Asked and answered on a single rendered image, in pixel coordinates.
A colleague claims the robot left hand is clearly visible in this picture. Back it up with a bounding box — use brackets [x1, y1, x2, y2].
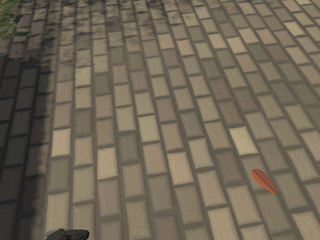
[45, 228, 90, 240]

